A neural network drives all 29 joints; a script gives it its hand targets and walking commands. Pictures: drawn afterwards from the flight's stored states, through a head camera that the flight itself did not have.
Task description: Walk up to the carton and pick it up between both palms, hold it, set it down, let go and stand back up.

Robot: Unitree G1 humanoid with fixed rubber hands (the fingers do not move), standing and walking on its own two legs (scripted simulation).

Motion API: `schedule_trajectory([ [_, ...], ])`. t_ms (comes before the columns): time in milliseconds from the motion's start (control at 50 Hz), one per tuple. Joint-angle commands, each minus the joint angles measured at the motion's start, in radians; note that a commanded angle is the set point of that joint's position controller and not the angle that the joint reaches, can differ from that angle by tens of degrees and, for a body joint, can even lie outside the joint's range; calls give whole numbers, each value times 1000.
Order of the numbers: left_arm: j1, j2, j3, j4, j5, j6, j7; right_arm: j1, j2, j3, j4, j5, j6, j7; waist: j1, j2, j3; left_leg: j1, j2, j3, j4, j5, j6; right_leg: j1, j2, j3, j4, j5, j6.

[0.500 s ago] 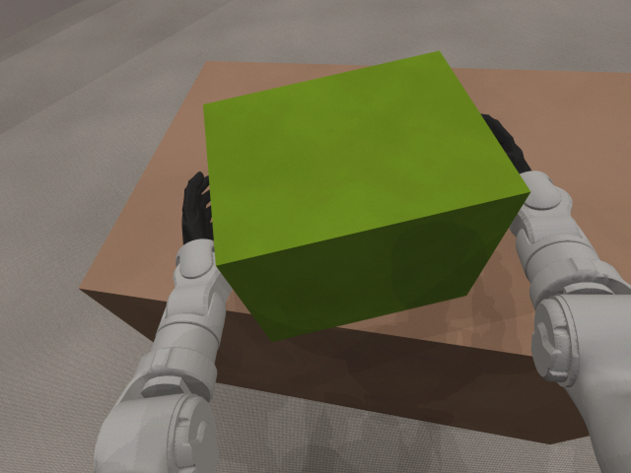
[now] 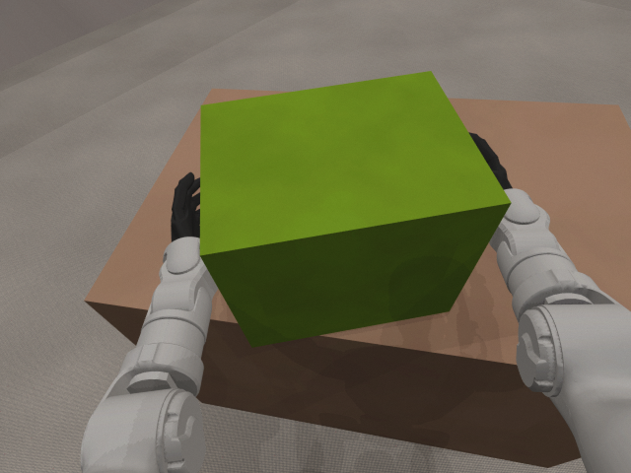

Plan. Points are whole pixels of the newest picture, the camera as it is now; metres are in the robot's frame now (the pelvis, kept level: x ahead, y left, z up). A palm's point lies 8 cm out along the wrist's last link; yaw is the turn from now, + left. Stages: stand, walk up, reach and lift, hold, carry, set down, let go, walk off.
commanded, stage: reach and lift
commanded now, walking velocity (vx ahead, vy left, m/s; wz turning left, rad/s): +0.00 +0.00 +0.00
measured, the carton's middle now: (336, 217) +0.45 +0.05 +0.06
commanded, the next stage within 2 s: none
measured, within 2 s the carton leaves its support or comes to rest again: neither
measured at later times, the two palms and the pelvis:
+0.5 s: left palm (176, 208) +0.37 +0.22 +0.14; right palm (526, 175) +0.44 -0.16 +0.16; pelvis -0.01 +0.00 +0.00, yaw +0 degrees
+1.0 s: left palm (160, 181) +0.37 +0.23 +0.18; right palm (542, 164) +0.42 -0.16 +0.20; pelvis -0.01 +0.00 +0.01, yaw +0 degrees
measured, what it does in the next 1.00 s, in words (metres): stands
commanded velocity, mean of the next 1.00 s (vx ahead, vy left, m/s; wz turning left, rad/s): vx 0.00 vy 0.00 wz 0.00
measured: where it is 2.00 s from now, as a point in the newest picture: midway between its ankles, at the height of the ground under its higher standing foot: outside the picture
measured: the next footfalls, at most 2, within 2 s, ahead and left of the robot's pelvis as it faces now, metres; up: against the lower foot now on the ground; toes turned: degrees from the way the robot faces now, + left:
none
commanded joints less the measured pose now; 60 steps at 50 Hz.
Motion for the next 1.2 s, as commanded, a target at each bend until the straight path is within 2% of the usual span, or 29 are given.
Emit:
schedule_trajectory([
  [0,-678,-428,-480,-287,-110,-56,-173,-581,471,124,-333,8,-27,33,-201,-227,-753,253,-75,38,-44,307,-24,624,18,-38,71,460,37],
  [100,-713,-443,-505,-313,-129,-23,-176,-587,511,139,-360,38,9,20,-219,-206,-709,277,-81,27,-49,291,-26,615,16,-32,57,419,36],
  [320,-805,-456,-491,-315,-123,78,-189,-641,617,162,-412,84,111,15,-222,-164,-569,302,-92,24,-102,146,-11,601,7,-20,18,248,28],
  [480,-848,-455,-465,-298,-98,167,-214,-660,647,133,-436,85,189,4,-251,-134,-454,318,-102,23,-133,67,-6,603,3,-24,-13,128,17],
  [800,-840,-449,-443,-380,-74,300,-273,-647,694,154,-542,149,322,-58,-296,-95,-353,373,-119,-5,-145,101,-8,699,2,-2,-32,155,20],
  [980,-797,-443,-436,-442,-59,371,-304,-618,705,191,-657,186,397,-85,-313,-69,-325,371,-125,-18,-144,117,-10,750,6,6,-27,195,19],
  [1180,-758,-430,-425,-499,-51,433,-344,-603,728,220,-809,204,462,-112,-331,-66,-331,358,-135,-22,-140,104,0,800,5,12,-23,216,20],
])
